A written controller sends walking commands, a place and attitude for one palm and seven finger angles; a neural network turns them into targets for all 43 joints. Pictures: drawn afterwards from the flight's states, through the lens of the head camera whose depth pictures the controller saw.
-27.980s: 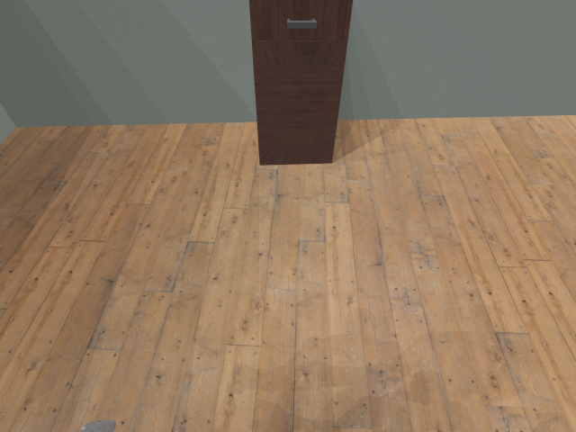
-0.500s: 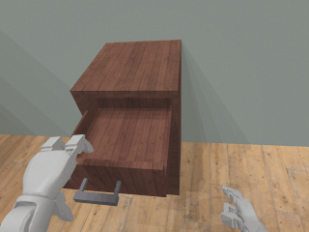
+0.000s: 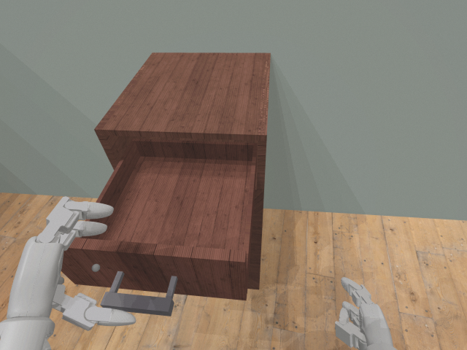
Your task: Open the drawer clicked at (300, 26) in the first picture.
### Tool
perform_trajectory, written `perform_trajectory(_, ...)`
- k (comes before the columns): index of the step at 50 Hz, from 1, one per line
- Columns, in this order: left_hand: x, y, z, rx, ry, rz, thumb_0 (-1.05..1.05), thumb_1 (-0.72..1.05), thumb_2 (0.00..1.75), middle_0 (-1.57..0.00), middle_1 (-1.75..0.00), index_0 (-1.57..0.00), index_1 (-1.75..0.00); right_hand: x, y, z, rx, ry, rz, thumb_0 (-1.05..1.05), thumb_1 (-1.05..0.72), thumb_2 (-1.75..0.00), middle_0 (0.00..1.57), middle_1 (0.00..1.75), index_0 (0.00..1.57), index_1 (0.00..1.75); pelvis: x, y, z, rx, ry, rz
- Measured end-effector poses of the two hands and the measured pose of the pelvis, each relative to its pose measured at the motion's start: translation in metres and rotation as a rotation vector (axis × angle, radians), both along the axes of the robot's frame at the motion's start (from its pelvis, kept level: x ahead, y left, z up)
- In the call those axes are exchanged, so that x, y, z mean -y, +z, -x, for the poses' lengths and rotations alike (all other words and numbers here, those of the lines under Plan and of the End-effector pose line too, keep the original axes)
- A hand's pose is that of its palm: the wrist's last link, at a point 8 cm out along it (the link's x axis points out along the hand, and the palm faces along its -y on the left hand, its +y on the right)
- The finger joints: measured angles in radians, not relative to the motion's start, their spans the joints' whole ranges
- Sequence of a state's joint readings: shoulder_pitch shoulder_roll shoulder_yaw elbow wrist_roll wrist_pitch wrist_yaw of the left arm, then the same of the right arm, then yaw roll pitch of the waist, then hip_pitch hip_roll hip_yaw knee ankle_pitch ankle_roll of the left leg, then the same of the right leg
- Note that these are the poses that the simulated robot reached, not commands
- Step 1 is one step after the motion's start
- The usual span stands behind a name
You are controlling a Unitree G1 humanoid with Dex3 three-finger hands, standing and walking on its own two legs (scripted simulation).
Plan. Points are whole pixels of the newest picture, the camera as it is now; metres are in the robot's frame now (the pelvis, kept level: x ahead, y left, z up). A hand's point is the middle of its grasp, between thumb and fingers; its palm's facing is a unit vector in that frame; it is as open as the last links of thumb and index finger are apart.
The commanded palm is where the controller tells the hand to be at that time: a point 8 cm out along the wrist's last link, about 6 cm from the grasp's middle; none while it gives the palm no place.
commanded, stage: draw the hand back to the body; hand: left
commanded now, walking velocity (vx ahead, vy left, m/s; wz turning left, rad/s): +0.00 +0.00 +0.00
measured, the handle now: (141, 291) +0.21 +0.20 -0.02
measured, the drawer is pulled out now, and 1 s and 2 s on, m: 0.30 0.30 0.30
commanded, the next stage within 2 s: step back with the hand held close in 0.84 s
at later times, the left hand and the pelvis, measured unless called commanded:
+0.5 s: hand (62, 257) +0.18 +0.24 +0.16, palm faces +0.37 -0.83 -0.41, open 9.8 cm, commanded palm +0.14 +0.29 +0.18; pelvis +0.01 +0.01 +0.00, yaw +0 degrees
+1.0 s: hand (56, 265) +0.17 +0.24 +0.16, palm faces +0.40 -0.81 -0.42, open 7.4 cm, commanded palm +0.12 +0.28 +0.18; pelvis -0.01 +0.00 +0.01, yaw +1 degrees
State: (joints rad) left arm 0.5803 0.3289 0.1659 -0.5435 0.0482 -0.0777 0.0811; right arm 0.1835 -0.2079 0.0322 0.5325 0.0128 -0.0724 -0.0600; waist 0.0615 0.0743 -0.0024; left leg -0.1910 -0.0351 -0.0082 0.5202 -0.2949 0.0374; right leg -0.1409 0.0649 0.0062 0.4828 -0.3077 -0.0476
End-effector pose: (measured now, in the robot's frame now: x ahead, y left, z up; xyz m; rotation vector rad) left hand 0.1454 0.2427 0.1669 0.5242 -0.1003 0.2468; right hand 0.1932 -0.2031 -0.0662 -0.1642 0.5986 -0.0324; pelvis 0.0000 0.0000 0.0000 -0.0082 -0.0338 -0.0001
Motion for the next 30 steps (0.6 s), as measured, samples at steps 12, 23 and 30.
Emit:
perform_trajectory(12, -0.020, 0.011, -0.010, 0.089, 0.025, 0.087, -0.01, -0.10, 0.48, -0.28, -0.94, -0.28, -0.94, 0.003, -0.007, 0.012, -0.047, -0.024, 0.016, 0.01, -0.90, -0.90, 0.21, 0.30, 0.20, 0.30, -0.004, 0.003, -0.009, -0.005, 0.000, 0.002)
perform_trajectory(23, -0.034, 0.010, 0.000, 0.055, 0.082, 0.064, 0.00, 0.28, 0.64, -0.25, -0.70, -0.26, -0.70, 0.008, -0.004, 0.004, -0.041, -0.041, 0.026, 0.01, -0.90, -0.90, 0.20, 0.30, 0.20, 0.30, -0.006, 0.004, -0.008, -0.009, 0.006, 0.002)
perform_trajectory(30, -0.042, 0.011, 0.007, 0.064, 0.131, 0.061, 0.00, 0.52, 0.74, -0.24, -0.54, -0.24, -0.54, 0.005, -0.002, 0.001, -0.028, -0.030, 0.018, 0.01, -0.90, -0.90, 0.20, 0.30, 0.20, 0.30, -0.005, 0.005, -0.005, -0.002, 0.011, 0.001)
